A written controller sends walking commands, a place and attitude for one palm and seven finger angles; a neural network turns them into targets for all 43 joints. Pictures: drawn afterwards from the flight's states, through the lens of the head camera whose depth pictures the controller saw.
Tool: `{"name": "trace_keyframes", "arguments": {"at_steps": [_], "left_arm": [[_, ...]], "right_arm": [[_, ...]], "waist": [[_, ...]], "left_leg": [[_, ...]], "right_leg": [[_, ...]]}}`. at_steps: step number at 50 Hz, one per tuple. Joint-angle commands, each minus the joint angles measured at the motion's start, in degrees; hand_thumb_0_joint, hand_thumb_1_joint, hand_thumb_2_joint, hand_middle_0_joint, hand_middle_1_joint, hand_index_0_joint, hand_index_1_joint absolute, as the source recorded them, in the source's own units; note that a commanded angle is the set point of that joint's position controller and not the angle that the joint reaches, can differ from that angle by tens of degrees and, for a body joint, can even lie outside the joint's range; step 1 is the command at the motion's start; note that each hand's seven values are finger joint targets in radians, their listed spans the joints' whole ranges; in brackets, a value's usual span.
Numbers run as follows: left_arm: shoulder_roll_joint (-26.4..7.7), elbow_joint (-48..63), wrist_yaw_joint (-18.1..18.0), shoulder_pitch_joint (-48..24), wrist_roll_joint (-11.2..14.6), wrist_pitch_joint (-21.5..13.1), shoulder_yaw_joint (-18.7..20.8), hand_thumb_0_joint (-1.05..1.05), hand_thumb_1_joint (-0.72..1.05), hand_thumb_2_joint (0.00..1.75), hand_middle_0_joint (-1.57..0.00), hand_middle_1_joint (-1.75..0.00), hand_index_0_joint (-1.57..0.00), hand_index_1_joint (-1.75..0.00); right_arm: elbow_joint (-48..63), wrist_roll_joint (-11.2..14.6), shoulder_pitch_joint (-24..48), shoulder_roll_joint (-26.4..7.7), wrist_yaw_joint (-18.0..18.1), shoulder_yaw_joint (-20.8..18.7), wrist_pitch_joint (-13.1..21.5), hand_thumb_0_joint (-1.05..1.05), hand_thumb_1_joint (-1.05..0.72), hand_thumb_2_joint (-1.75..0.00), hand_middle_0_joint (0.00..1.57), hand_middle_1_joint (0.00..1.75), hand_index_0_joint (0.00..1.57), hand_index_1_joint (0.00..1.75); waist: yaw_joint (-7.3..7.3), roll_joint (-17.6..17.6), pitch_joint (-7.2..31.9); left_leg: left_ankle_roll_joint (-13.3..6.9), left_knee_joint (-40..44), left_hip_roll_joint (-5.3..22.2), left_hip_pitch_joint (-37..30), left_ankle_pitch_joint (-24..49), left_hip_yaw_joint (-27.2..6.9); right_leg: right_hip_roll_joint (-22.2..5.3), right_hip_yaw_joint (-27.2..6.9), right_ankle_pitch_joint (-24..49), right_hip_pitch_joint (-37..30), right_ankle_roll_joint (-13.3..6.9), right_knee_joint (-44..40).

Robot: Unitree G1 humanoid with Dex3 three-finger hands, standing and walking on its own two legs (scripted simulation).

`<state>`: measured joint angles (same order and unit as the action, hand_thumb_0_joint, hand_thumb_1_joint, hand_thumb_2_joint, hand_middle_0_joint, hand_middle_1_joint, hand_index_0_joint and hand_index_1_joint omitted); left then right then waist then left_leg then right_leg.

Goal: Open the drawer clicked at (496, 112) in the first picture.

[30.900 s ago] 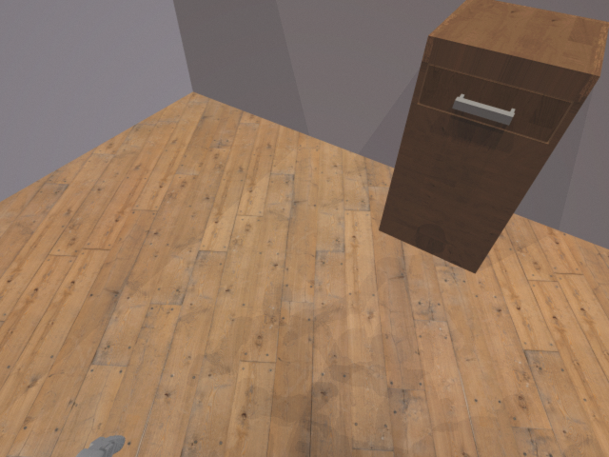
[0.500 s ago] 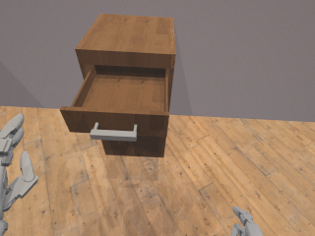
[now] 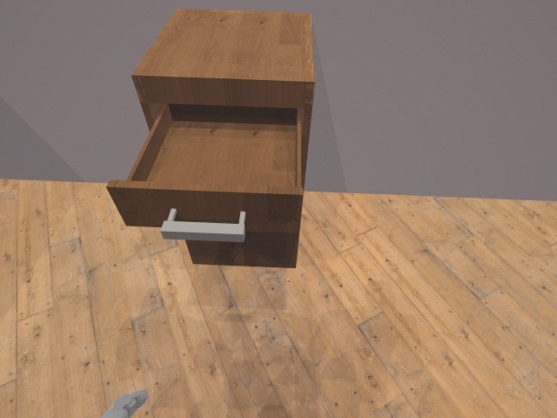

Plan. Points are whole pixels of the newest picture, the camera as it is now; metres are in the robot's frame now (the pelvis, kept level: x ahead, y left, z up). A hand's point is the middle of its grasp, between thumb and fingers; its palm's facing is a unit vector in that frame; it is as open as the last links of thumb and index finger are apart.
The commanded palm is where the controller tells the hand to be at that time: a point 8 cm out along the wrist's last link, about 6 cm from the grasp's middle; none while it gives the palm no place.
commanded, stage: let the arm hang, fingers relaxed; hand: left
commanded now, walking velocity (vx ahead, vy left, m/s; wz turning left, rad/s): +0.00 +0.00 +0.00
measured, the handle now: (205, 223) +0.49 +0.16 -0.06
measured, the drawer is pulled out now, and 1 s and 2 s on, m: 0.30 0.30 0.30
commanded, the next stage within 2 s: look to check the result in 0.86 s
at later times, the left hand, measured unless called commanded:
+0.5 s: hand out of the picture -0.01 +0.19 -0.16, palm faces +0.01 -0.97 -0.24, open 7.4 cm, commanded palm none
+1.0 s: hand out of the picture +0.03 +0.17 -0.16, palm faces +0.00 -0.98 -0.19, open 7.4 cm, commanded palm none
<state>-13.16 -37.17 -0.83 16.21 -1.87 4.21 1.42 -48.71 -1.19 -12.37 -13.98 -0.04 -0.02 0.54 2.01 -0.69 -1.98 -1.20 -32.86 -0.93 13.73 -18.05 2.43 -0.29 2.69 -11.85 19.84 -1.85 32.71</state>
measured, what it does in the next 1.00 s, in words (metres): stands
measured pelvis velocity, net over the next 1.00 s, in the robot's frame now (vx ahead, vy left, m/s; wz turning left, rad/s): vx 0.03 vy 0.00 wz -0.02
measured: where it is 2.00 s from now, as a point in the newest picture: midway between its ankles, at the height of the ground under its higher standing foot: outside the picture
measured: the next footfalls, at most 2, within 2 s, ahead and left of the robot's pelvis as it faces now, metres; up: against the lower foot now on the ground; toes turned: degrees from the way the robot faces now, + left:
none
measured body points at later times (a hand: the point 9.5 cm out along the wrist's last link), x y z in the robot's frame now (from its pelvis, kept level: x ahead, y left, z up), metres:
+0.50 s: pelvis +0.01 +0.01 +0.01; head +0.03 -0.01 +0.46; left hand -0.01 +0.24 -0.14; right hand -0.04 -0.19 -0.15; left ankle +0.00 +0.11 -0.73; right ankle +0.06 -0.10 -0.73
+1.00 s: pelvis +0.03 +0.00 +0.01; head +0.06 +0.00 +0.46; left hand +0.03 +0.22 -0.15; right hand -0.01 -0.20 -0.15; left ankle +0.00 +0.11 -0.73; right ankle +0.06 -0.10 -0.73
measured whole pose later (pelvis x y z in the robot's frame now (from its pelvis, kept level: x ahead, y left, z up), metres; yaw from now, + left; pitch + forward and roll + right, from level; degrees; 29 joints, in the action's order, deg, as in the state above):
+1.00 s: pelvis +0.03 +0.00 +0.01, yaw -1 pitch -2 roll +0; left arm -7.4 -65.1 -2.4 15.2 -0.5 -0.1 0.3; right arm -63.8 -0.5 -19.3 -6.7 2.4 0.4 0.2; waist 0.7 0.8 -4.4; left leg -1.1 -22.2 -0.1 5.0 -15.7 3.3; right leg 1.1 1.7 -9.7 11.9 -1.7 23.0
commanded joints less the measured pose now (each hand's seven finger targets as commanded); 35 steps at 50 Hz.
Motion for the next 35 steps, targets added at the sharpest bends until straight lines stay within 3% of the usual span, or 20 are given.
{"name": "trace_keyframes", "arguments": {"at_steps": [1, 7, 10, 16, 19, 35], "left_arm": [[-7.65, -3.60, -0.81, 0.32, 0.51, -3.44, 0.81, 0.00, 0.90, 0.90, -0.20, -0.30, -0.20, -0.30], [-5.83, -15.48, -0.77, 2.22, 0.88, -4.31, 0.35, 0.00, 0.90, 0.90, -0.20, -0.30, -0.20, -0.30], [-5.12, -19.04, -0.93, 2.66, 1.02, -4.66, 0.16, 0.00, 0.90, 0.90, -0.20, -0.30, -0.20, -0.30], [-2.77, -23.84, -1.40, 3.57, 1.16, -4.42, -0.50, 0.00, 0.90, 0.90, -0.20, -0.30, -0.20, -0.30], [-2.24, -25.09, -1.58, 4.45, 1.21, -4.49, -0.58, 0.00, 0.90, 0.90, -0.20, -0.30, -0.20, -0.30], [-0.36, -26.69, -1.92, 3.85, 1.14, -4.76, -0.33, 0.00, 0.90, 0.90, -0.20, -0.30, -0.20, -0.30]], "right_arm": [[1.19, 0.18, -1.04, -4.38, 0.45, -0.17, 0.10, 0.00, -0.90, -0.90, 0.20, 0.30, 0.20, 0.30], [-4.66, 0.52, -6.76, -2.32, 0.83, -0.25, -0.87, 0.00, -0.90, -0.90, 0.20, 0.30, 0.20, 0.30], [-6.97, 0.76, -10.14, -1.45, 1.07, -0.37, -0.95, 0.00, -0.90, -0.90, 0.20, 0.30, 0.20, 0.30], [-10.69, 0.72, -13.29, 0.08, 1.61, -0.16, -0.87, 0.00, -0.90, -0.90, 0.20, 0.30, 0.20, 0.30], [-11.96, 0.76, -14.23, 0.81, 1.72, -0.06, -0.66, 0.00, -0.90, -0.90, 0.20, 0.30, 0.20, 0.30], [-14.19, 0.79, -14.10, 3.42, 2.13, 0.06, -0.38, 0.00, -0.90, -0.90, 0.20, 0.30, 0.20, 0.30]], "waist": [[-2.40, 7.79, -0.38], [-1.92, 8.04, 0.59], [-1.45, 3.72, 0.07], [-1.29, 0.94, -4.68], [-1.43, -0.84, -3.85], [-1.54, 2.34, -5.12]], "left_leg": [[-1.13, 12.77, 6.23, 3.93, 8.62, -7.84], [-1.16, 14.97, 5.41, 1.01, -2.93, -6.33], [-1.46, 14.91, 5.95, -0.69, -0.78, -6.37], [-1.93, 16.64, 6.87, 0.53, -0.65, -7.05], [-1.97, 16.37, 6.63, -0.07, 0.51, -6.65], [-1.43, 16.11, 6.40, -1.90, 5.10, -5.00]], "right_leg": [[-3.97, -7.95, 3.62, -9.47, -0.55, -9.10], [-4.37, -8.22, -3.67, -10.10, -0.82, -14.67], [-4.48, -7.74, -3.02, -9.27, -0.92, -15.22], [-4.17, -7.11, -2.52, -7.45, -0.89, -14.65], [-4.32, -7.39, -1.70, -8.27, -0.85, -14.38], [-4.38, -7.32, 2.97, -8.15, -0.92, -13.63]]}}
